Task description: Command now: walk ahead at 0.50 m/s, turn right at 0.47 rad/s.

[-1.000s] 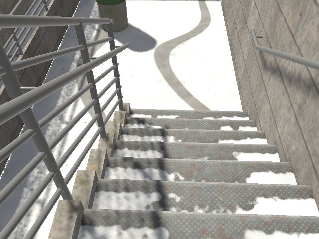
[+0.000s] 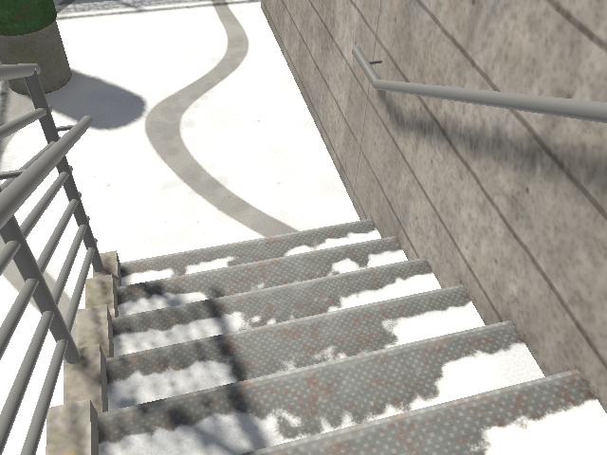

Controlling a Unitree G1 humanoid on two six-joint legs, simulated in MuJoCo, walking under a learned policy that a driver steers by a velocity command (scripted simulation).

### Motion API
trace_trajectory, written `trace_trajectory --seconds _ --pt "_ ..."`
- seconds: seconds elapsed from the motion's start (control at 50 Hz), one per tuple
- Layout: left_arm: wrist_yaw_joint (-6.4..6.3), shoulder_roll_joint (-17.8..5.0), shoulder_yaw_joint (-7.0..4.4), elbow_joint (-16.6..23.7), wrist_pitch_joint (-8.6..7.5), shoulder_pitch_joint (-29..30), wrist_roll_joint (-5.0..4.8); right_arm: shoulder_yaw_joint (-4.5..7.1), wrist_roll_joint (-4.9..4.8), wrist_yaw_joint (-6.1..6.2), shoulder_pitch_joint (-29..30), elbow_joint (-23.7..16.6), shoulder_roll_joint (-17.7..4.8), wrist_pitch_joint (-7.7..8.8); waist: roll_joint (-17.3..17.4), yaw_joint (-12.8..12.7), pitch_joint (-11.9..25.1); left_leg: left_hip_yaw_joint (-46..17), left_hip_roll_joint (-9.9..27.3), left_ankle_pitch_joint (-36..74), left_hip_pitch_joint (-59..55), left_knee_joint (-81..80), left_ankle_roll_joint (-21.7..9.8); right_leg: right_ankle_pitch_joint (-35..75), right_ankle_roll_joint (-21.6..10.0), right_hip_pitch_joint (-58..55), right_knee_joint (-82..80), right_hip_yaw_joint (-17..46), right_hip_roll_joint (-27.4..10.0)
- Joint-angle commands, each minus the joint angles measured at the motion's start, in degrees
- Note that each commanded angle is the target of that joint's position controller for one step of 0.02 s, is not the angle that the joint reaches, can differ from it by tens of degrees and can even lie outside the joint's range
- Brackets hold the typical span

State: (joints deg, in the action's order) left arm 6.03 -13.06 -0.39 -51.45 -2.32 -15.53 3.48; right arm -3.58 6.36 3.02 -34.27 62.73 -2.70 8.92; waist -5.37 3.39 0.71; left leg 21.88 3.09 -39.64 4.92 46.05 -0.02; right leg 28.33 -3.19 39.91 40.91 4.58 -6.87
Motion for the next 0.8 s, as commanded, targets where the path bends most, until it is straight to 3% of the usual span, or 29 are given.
trace_trajectory --seconds 0.02,0.08,0.14,0.18,0.2,0.22,0.24,0.26,0.28,0.3,0.32,0.34,0.36,0.38,0.4,0.42,0.44,0.46,0.54,0.62,0.64,0.66,0.68,0.7,0.72,0.74,0.76,0.78,0.8 --pt "-0.24 -0.6 0.93 5.9 0.69 11.0 1.05 2.34 -2.06 1.81 -13.0 1.2 -10.5 -1.42 8.9 5.7 -15.1 -15.6 15.3 36.2 -5.0 -5.9 -4.9 -6.3 1.2 10.7 -14.3 -1.8 -1.3" --pt "-0.62 -0.7 1.61 4.8 0.40 14.4 2.89 2.80 -2.06 0.26 -13.0 1.0 -10.1 -4.22 8.4 6.6 -15.0 -21.2 18.1 39.1 -9.8 -5.2 -8.6 -15.2 0.8 8.3 -23.1 -3.3 -1.0" --pt "-1.86 -3.5 0.37 0.5 0.02 4.4 2.40 3.98 1.28 -2.46 -4.8 1.4 -13.6 -5.05 5.7 0.3 -10.5 -20.1 19.3 38.3 4.7 5.4 -8.3 -16.6 -2.1 -15.5 -19.2 -3.5 0.0" --pt "-2.37 -14.4 -4.92 -6.8 -2.39 -15.4 0.94 4.36 2.24 -6.05 -3.1 1.6 -13.2 -5.56 -0.9 -9.5 -0.6 -11.9 9.1 29.6 22.9 31.8 -3.9 -1.6 -6.6 -53.7 -19.7 -9.0 3.1" --pt "-2.31 -18.7 -6.31 -11.9 -2.50 -31.2 2.17 3.74 0.75 -8.29 -6.4 1.3 -9.1 -5.61 -9.7 -11.8 16.5 -11.7 -0.1 -8.3 38.4 61.0 0.3 26.0 -15.4 -83.4 -2.6 0.1 -5.5" --pt "-3.13 -17.5 -6.31 -15.2 -2.67 -39.3 2.36 3.38 -1.70 -9.61 0.6 -4.0 -8.5 -4.10 -4.7 -15.6 23.2 -18.6 -0.8 -11.1 47.3 66.9 -0.9 27.3 -16.1 -92.6 -1.4 7.1 -10.8" --pt "-3.49 -15.1 -6.11 -15.5 -2.73 -36.8 1.33 3.33 -4.24 -9.50 11.3 -8.9 -10.4 -2.38 -1.2 -17.7 13.7 -18.6 1.4 -12.0 58.1 68.0 -1.1 11.6 -17.4 -84.7 -5.7 10.3 -13.9" --pt "-3.38 -11.8 -5.47 -13.6 -2.74 -28.9 0.31 3.80 -4.88 -8.55 16.7 -10.6 -12.8 -1.45 2.0 -15.5 6.8 -20.4 4.7 -10.2 60.2 65.5 -2.2 -3.5 -16.5 -70.8 -9.5 10.6 -14.9" --pt "-2.88 -4.1 -2.95 -11.0 -2.24 -19.4 -0.04 3.91 -3.95 -7.07 15.0 -11.1 -12.5 -0.95 5.2 -8.9 0.9 -24.9 7.2 -0.4 57.3 52.6 -5.0 -22.5 -13.9 -53.9 -12.1 10.5 -13.0" --pt "-1.78 -3.0 -2.03 -10.1 -1.39 -15.7 0.72 4.60 -4.03 -5.61 10.4 -9.1 -13.0 -1.27 6.0 -4.5 -4.6 -26.2 7.1 1.7 47.9 52.1 -5.1 -26.0 -17.5 -33.3 -15.2 13.7 -15.7" --pt "-2.44 2.5 0.48 -7.2 -2.49 -7.3 1.81 2.48 -0.95 -4.93 10.5 -9.1 -6.8 -2.42 9.2 -0.3 -8.8 -30.7 11.6 23.9 43.1 32.6 -7.3 -29.8 -15.0 -18.2 -20.4 10.2 -12.9" --pt "-2.96 4.4 1.40 -5.3 -3.75 -5.6 0.11 3.18 0.93 -5.80 7.5 -6.1 -7.2 -3.58 8.9 -0.2 -10.4 -27.1 10.9 37.3 35.0 18.3 -6.7 -31.5 -15.1 -7.4 -22.8 3.4 -9.1" --pt "-2.94 0.6 0.67 -5.3 -4.39 -6.2 -0.94 3.46 1.06 -6.97 4.9 -5.4 -6.4 -4.38 5.5 1.1 -8.8 -23.2 6.9 38.4 29.0 18.0 -6.1 -33.9 -15.7 -3.4 -22.0 2.3 -6.5" --pt "-5.98 -10.7 -3.17 -6.2 -1.90 -2.2 -5.53 3.78 -4.67 -3.94 7.5 -6.7 -6.6 -7.16 -5.2 4.3 -0.6 -21.3 3.7 33.7 21.1 21.1 -1.6 -15.5 -12.1 -8.0 -17.8 2.7 -8.0" --pt "-6.08 -10.0 -3.26 -4.8 -1.72 -2.9 -3.82 4.47 -6.89 -3.33 4.5 -4.8 -9.3 -8.11 -3.8 4.1 1.9 -21.4 2.8 39.7 19.1 26.4 -0.8 -13.0 -11.5 -7.7 -15.2 1.0 -8.2" --pt "-5.01 3.9 1.89 -6.8 -4.77 -9.7 3.80 1.96 0.84 -7.29 8.8 -6.5 -7.2 -4.75 10.9 -2.7 -10.3 -32.1 11.0 56.4 39.2 13.2 -2.7 -28.1 -12.1 -10.4 -14.6 1.9 -10.3" --pt "-5.43 2.3 1.63 -9.2 -5.74 -15.5 3.57 2.73 2.29 -7.81 11.3 -6.9 -8.4 -3.73 5.4 -4.2 -8.5 -31.0 9.8 56.9 46.3 8.6 -3.3 -30.3 -13.6 -21.5 -10.6 5.6 -10.9" --pt "-5.90 3.0 1.98 -10.4 -6.56 -18.7 2.83 3.00 2.43 -8.31 14.9 -8.1 -10.2 -3.12 7.2 -6.5 -4.5 -30.9 10.3 63.1 47.2 -0.8 -4.0 -34.6 -11.7 -25.6 -6.5 1.4 -8.5" --pt "-4.15 -0.7 2.88 -9.0 -5.36 -14.4 4.32 3.15 -0.02 -8.36 24.7 -10.7 -12.7 -4.24 4.0 -3.5 -7.2 -22.7 4.8 66.6 17.9 -1.1 -4.0 -48.9 -7.9 -3.2 -5.5 -5.3 -3.9" --pt "-7.53 -3.6 1.10 -10.6 -3.70 -18.1 1.42 3.33 0.48 -7.57 33.2 -14.9 -12.8 -4.57 5.6 -7.4 -12.8 -21.5 4.7 51.9 24.3 -21.7 -5.3 -42.2 -4.1 -24.7 4.5 -2.4 -10.2" --pt "-7.61 -5.5 0.38 -11.9 -2.65 -20.5 2.01 3.72 -0.69 -7.12 30.4 -12.9 -12.7 -4.35 6.5 -7.2 -12.1 -20.1 3.8 55.0 20.1 -26.0 -5.6 -40.7 -3.4 -27.6 9.6 -3.4 -9.2" --pt "-6.07 -6.7 -0.15 -11.7 -1.79 -18.1 3.15 5.07 -1.85 -6.64 19.4 -7.8 -14.2 -3.72 9.1 -2.4 -8.3 -15.4 1.3 62.7 8.0 -30.6 -5.2 -34.2 -3.2 -26.9 19.3 -6.9 -6.4" --pt "-3.29 -7.2 -1.24 -12.7 -1.20 -21.0 4.11 8.23 -1.46 -6.23 1.5 -1.1 -20.4 -2.75 10.8 2.4 -2.1 -13.8 -0.1 68.6 -9.7 -27.0 -6.8 -31.4 -0.4 -21.6 36.9 -11.5 -0.9" --pt "-0.63 1.7 -0.22 -13.2 -1.40 -28.1 3.40 10.06 -0.59 -6.86 -12.7 0.9 -26.9 -3.25 23.7 3.5 15.7 -25.9 10.3 97.6 -40.8 -8.3 -20.2 -68.8 4.0 -2.2 67.8 -13.8 6.5" --pt "1.34 1.7 0.21 -6.6 -2.52 -18.2 1.43 10.77 -0.69 -7.80 -19.8 2.0 -28.9 -3.29 20.6 7.4 18.5 -36.4 13.8 103.8 -49.8 -8.5 -23.2 -75.6 4.7 13.2 77.6 -9.4 8.7" --pt "0.77 -2.0 -0.60 -0.4 -3.75 -3.8 -0.84 10.38 0.25 -8.07 -19.1 2.2 -26.2 -2.87 15.8 11.4 10.2 -43.2 17.3 79.9 -44.7 -14.3 -24.4 -75.9 4.6 28.3 78.2 -8.9 6.7" --pt "-0.92 -3.0 -0.59 2.4 -3.80 3.1 -2.49 9.07 -2.28 -8.44 -13.6 1.4 -21.0 -3.31 12.4 9.9 5.7 -47.6 20.3 56.6 -32.7 -19.0 -23.7 -73.7 3.2 32.9 76.7 -6.3 3.1" --pt "-2.75 -4.6 -0.96 1.6 -3.70 1.1 -1.94 7.56 -3.58 -9.23 -7.8 0.4 -16.4 -3.82 9.2 6.0 2.1 -48.2 19.8 47.4 -19.0 -20.4 -22.6 -68.5 1.9 31.2 73.3 -4.1 1.0" --pt "-4.30 -1.5 -0.09 -0.2 -3.52 -5.3 -1.06 5.61 -2.50 -9.48 0.3 -1.9 -12.0 -4.16 4.3 -1.5 -0.5 -47.2 20.0 43.1 0.6 -21.0 -22.4 -56.7 -0.5 20.0 63.5 1.8 -2.2"
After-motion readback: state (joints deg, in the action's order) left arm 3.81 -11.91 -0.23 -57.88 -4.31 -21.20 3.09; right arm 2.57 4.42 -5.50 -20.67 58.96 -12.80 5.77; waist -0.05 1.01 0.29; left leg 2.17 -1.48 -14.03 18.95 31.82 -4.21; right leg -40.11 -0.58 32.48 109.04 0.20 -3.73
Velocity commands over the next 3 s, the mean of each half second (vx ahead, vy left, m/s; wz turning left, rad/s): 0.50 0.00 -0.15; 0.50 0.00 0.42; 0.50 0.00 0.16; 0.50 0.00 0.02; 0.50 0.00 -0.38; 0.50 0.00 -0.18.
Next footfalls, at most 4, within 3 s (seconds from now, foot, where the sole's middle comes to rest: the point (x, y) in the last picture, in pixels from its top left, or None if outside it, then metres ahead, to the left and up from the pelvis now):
0.18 right None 0.24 -0.16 -0.89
0.68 left None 0.54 0.11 -1.06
1.20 right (300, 406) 0.87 -0.06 -1.24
1.78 left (211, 367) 1.12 0.25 -1.41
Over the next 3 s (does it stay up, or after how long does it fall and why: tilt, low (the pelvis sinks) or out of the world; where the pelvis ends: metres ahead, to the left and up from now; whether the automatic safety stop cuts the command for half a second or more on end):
stays up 1.74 0.26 -1.02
